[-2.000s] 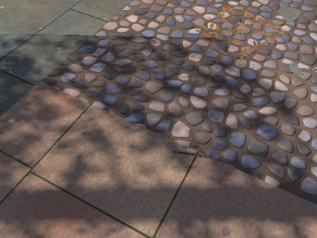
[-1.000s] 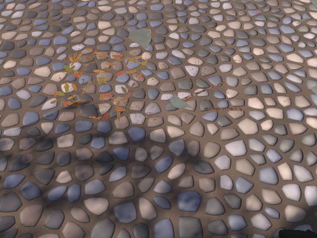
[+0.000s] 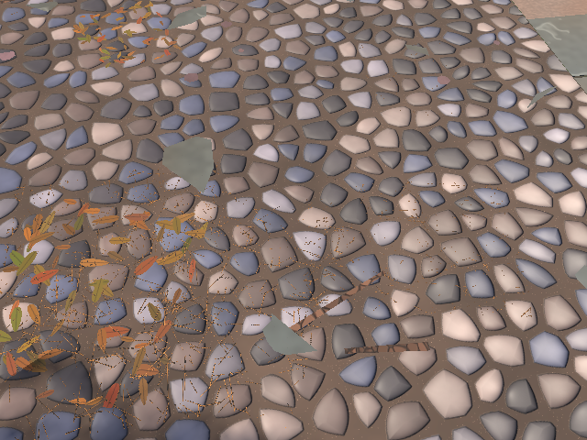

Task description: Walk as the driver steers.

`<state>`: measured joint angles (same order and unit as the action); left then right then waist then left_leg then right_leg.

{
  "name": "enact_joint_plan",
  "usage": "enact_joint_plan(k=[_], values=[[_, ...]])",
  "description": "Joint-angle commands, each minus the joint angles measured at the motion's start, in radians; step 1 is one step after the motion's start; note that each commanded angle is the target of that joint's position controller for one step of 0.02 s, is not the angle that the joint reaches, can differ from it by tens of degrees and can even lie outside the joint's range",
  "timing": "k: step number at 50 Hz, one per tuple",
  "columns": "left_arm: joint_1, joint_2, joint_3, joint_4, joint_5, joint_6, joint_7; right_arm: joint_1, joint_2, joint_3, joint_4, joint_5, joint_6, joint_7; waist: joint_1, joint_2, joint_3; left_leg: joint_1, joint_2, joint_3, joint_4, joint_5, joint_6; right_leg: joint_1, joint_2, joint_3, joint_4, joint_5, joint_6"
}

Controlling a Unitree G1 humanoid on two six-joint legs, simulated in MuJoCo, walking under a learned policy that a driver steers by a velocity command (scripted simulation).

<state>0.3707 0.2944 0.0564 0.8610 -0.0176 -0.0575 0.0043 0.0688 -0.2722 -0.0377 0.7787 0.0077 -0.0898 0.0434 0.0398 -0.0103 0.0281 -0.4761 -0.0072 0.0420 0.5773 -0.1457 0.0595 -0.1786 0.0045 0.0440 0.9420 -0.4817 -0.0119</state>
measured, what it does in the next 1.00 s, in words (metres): walks ahead: right foot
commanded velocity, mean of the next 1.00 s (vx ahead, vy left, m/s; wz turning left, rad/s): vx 0.50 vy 0.00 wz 0.08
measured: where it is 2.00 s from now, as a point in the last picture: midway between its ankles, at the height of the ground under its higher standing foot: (291, 290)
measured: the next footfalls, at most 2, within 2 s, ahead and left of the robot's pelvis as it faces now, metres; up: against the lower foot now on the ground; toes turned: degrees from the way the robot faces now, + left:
right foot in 0.48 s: +0.42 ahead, -0.15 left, +0.00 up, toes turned -2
left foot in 1.02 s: +0.72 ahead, +0.10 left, +0.00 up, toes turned +10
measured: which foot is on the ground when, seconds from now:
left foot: down 0.00-0.50, up 0.52-1.00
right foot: up 0.00-0.46, down 0.48-1.00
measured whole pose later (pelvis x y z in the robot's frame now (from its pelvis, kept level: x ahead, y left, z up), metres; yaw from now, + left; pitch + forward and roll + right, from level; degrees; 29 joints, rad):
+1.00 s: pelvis +0.55 -0.02 +0.00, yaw +7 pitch +2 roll -2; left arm 0.32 0.29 0.07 0.93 -0.01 -0.05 0.01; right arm 0.07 -0.26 -0.04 0.77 0.02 -0.06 0.06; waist 0.06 0.02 0.01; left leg -0.55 0.04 0.03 0.56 -0.06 0.08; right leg 0.12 0.01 -0.16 0.26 -0.40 0.01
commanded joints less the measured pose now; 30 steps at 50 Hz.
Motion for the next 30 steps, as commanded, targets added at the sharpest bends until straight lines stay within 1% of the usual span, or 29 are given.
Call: enact_joint_plan(k=[1,2,3,4,5,6,8,9,13,16,18,19,21,22,23,24,25,26,27,28,29,30], values=[[-0.068,0.129,0.018,-0.114,-0.022,-0.052,-0.003,0.223,-0.158,-0.046,0.005,-0.001,0.001,-0.013,-0.123,0.102,-0.164,0.614,0.319,-0.519,-0.292,-0.149,0.192,-0.58,-0.072,0.047,0.333,0.06,-0.025],[-0.105,0.122,0.021,-0.12,-0.005,-0.05,0.002,0.173,-0.131,-0.038,0.001,-0.009,0.0,-0.012,-0.097,0.069,-0.095,0.485,0.285,-0.438,-0.32,-0.048,0.182,-0.546,-0.104,0.034,0.267,0.121,-0.021],[-0.089,0.114,0.026,-0.116,0.003,-0.041,0.003,0.148,-0.106,-0.03,-0.003,-0.021,-0.005,-0.011,-0.062,0.09,-0.084,0.407,0.259,-0.383,-0.345,0.021,0.173,-0.481,-0.131,0.043,0.227,0.164,-0.021],[-0.068,0.096,0.024,-0.109,0.004,-0.03,0.002,0.14,-0.102,-0.029,-0.002,-0.022,-0.008,-0.01,-0.044,0.102,-0.08,0.363,0.246,-0.353,-0.371,0.054,0.176,-0.438,-0.137,0.041,0.201,0.182,-0.016],[-0.054,0.077,0.02,-0.104,0.005,-0.019,0.003,0.143,-0.107,-0.031,0.004,-0.016,-0.013,-0.01,-0.033,0.098,-0.077,0.335,0.241,-0.322,-0.395,0.082,0.185,-0.421,-0.142,0.036,0.173,0.191,-0.01],[-0.063,0.066,0.018,-0.106,0.008,-0.011,0.005,0.148,-0.117,-0.034,0.012,-0.012,-0.018,-0.012,-0.028,0.091,-0.061,0.311,0.24,-0.291,-0.416,0.107,0.192,-0.426,-0.147,0.029,0.14,0.208,0.0],[-0.127,0.057,0.015,-0.126,0.014,-0.005,0.008,0.168,-0.143,-0.041,0.027,-0.01,-0.019,-0.022,-0.037,0.071,-0.028,0.306,0.238,-0.247,-0.448,0.144,0.197,-0.478,-0.154,0.024,0.045,0.294,0.019],[-0.158,0.054,0.013,-0.133,0.016,-0.006,0.007,0.181,-0.149,-0.043,0.034,-0.009,-0.016,-0.026,-0.045,0.065,-0.02,0.316,0.23,-0.222,-0.456,0.155,0.189,-0.494,-0.154,0.021,-0.011,0.353,0.025],[-0.286,0.028,0.002,-0.157,0.011,-0.018,-0.007,0.232,-0.164,-0.044,0.06,0.001,-0.006,-0.038,-0.089,0.064,0.008,0.337,0.187,-0.127,-0.463,0.164,0.146,-0.459,-0.122,-0.013,-0.252,0.551,0.027],[-0.378,0.026,-0.003,-0.182,0.003,-0.026,-0.022,0.292,-0.175,-0.046,0.09,0.008,0.005,-0.039,-0.126,0.064,0.031,0.395,0.208,-0.12,-0.444,0.145,0.142,-0.448,-0.098,-0.031,-0.352,0.578,0.023],[-0.42,0.033,-0.003,-0.201,-0.001,-0.031,-0.033,0.316,-0.178,-0.048,0.107,0.01,0.017,-0.041,-0.133,0.069,0.044,0.463,0.238,-0.13,-0.414,0.161,0.138,-0.466,-0.088,-0.029,-0.396,0.538,0.008],[-0.43,0.039,-0.002,-0.208,-0.001,-0.033,-0.039,0.319,-0.182,-0.051,0.113,0.011,0.023,-0.043,-0.128,0.074,0.047,0.495,0.254,-0.137,-0.394,0.183,0.132,-0.467,-0.085,-0.026,-0.413,0.505,-0.004],[-0.402,0.06,0.005,-0.205,0.0,-0.038,-0.046,0.309,-0.194,-0.057,0.119,0.014,0.032,-0.048,-0.099,0.09,0.028,0.541,0.274,-0.142,-0.339,0.28,0.115,-0.413,-0.068,-0.035,-0.441,0.431,-0.031],[-0.345,0.079,0.014,-0.19,0.002,-0.04,-0.046,0.29,-0.203,-0.059,0.117,0.015,0.036,-0.05,-0.061,0.1,-0.006,0.545,0.264,-0.129,-0.274,0.417,0.102,-0.321,-0.043,-0.058,-0.458,0.408,-0.049],[-0.22,0.112,0.034,-0.15,0.007,-0.04,-0.041,0.273,-0.193,-0.055,0.113,0.015,0.042,-0.052,0.006,0.089,-0.082,0.519,0.221,-0.09,-0.13,0.553,0.078,-0.143,-0.013,-0.087,-0.484,0.42,-0.076],[-0.045,0.168,0.057,-0.103,0.014,-0.038,-0.032,0.274,-0.155,-0.039,0.097,0.002,0.042,-0.054,0.074,0.047,-0.215,0.38,0.169,-0.05,0.103,0.468,0.045,0.141,-0.085,-0.016,-0.441,0.449,-0.123],[0.066,0.274,0.083,-0.083,0.027,-0.031,-0.025,0.376,-0.052,-0.005,0.07,-0.008,0.023,-0.047,0.056,-0.176,-0.365,-0.034,0.014,0.007,0.499,0.073,-0.032,0.547,-0.339,0.41,-0.467,0.325,-0.276],[0.089,0.204,0.063,-0.074,0.011,-0.026,-0.028,0.358,-0.072,-0.007,0.085,-0.001,0.0,-0.041,0.073,-0.239,-0.419,-0.198,-0.037,-0.119,0.661,-0.427,-0.037,0.593,-0.399,0.672,-0.615,0.197,-0.317],[0.016,0.157,0.044,-0.083,0.007,-0.026,-0.027,0.277,-0.157,-0.031,0.061,0.028,-0.015,-0.033,0.068,-0.166,-0.267,-0.293,0.027,-0.15,0.73,-0.388,-0.02,0.476,-0.369,0.557,-0.641,0.124,-0.268],[-0.057,0.13,0.035,-0.097,0.01,-0.025,-0.025,0.211,-0.157,-0.03,0.044,0.036,-0.021,-0.032,0.044,-0.108,-0.167,-0.294,0.08,-0.119,0.701,-0.297,-0.01,0.333,-0.329,0.428,-0.663,0.156,-0.238],[-0.116,0.102,0.026,-0.101,0.016,-0.026,-0.028,0.18,-0.147,-0.032,0.039,0.023,-0.019,-0.035,0.015,-0.061,-0.088,-0.263,0.114,-0.103,0.635,-0.224,-0.015,0.195,-0.289,0.337,-0.703,0.224,-0.225],[-0.154,0.075,0.018,-0.105,0.024,-0.033,-0.03,0.191,-0.14,-0.038,0.045,0.013,-0.008,-0.039,-0.02,-0.078,-0.06,-0.199,0.145,-0.112,0.577,-0.17,-0.019,0.103,-0.255,0.272,-0.736,0.29,-0.209]])
Velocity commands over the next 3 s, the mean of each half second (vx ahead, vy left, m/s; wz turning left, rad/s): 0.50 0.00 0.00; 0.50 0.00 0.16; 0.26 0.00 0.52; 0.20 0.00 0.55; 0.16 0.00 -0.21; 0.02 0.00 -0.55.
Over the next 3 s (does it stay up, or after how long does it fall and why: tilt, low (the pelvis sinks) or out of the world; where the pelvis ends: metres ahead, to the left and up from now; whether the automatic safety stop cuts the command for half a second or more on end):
stays up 0.96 0.26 0.02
